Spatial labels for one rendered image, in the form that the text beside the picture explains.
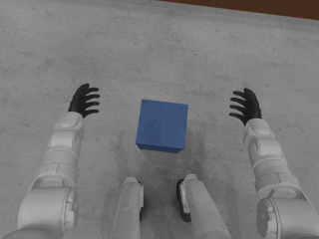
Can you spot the right robot shin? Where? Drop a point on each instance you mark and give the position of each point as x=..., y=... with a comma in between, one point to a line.
x=190, y=176

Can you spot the carton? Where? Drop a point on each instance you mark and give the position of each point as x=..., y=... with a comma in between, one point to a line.
x=162, y=126

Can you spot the robot left thigh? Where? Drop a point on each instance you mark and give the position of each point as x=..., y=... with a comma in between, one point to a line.
x=125, y=223

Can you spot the robot right hand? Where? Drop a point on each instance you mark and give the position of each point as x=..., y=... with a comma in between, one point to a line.
x=251, y=108

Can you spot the right robot forearm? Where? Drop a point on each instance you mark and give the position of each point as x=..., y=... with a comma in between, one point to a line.
x=271, y=171

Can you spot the robot right upper arm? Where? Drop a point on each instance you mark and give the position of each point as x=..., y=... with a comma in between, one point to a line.
x=286, y=218

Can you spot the robot left hand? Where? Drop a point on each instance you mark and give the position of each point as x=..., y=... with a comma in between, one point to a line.
x=78, y=103

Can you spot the robot left upper arm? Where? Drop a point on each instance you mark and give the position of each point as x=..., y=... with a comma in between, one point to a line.
x=47, y=213

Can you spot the left robot forearm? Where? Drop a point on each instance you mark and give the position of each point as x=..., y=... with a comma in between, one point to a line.
x=59, y=165

